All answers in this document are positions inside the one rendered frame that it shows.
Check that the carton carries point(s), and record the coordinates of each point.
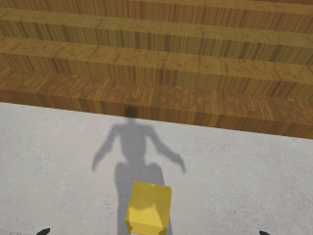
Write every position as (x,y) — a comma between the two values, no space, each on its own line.
(148,209)

